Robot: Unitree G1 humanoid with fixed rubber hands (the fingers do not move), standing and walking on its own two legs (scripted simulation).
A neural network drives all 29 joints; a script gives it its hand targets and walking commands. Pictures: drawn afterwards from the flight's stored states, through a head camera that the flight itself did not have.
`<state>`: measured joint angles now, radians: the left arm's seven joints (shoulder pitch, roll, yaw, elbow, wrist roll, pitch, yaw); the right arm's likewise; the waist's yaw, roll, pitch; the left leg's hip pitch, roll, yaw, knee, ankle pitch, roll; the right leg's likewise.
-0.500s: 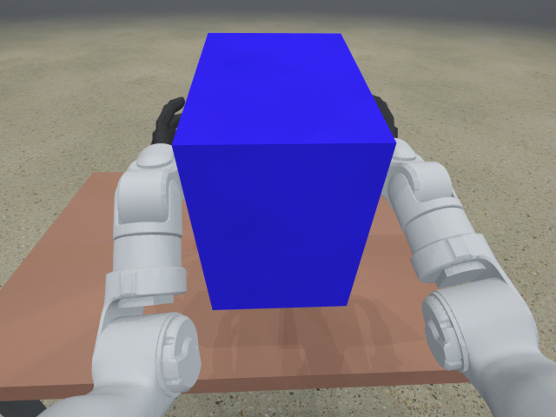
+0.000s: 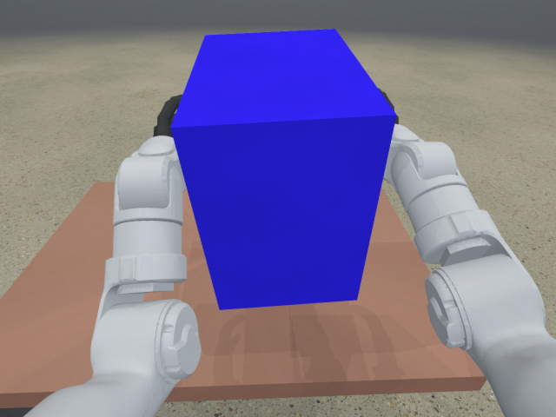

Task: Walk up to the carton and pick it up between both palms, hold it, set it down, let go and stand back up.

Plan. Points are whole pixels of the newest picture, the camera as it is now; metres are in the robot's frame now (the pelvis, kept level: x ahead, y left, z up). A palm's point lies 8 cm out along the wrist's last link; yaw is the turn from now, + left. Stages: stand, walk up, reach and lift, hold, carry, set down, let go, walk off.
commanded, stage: hold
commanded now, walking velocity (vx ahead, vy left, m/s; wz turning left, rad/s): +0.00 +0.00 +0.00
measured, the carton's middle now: (279, 164) +0.39 -0.01 +0.25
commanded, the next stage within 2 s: none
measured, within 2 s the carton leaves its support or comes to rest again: neither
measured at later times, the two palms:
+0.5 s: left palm (159, 146) +0.36 +0.14 +0.30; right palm (381, 126) +0.37 -0.14 +0.32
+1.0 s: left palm (167, 151) +0.37 +0.13 +0.29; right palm (382, 140) +0.37 -0.15 +0.30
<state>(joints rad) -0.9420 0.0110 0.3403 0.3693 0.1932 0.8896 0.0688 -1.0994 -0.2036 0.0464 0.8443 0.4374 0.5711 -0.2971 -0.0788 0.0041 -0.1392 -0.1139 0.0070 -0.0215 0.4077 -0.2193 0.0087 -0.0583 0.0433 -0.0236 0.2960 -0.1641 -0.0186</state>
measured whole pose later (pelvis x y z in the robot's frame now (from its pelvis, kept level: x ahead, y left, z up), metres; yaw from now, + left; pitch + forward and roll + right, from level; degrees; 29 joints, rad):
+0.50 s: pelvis +0.00 -0.01 +0.00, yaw +1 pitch -4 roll -1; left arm -0.99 0.03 0.37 0.45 0.18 0.90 0.05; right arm -1.15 -0.20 0.02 0.89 0.42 0.63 -0.32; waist -0.06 -0.02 -0.19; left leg -0.13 0.01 -0.04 0.40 -0.21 0.00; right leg -0.08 0.05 -0.03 0.30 -0.16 -0.03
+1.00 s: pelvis +0.00 -0.01 +0.00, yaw +0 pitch -3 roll -2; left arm -0.94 0.03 0.34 0.38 0.17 0.90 0.07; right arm -1.09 -0.22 0.11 0.80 0.48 0.64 -0.33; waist -0.07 0.01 -0.17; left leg -0.13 0.01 -0.04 0.42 -0.22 0.00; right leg -0.07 0.06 -0.01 0.29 -0.16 -0.03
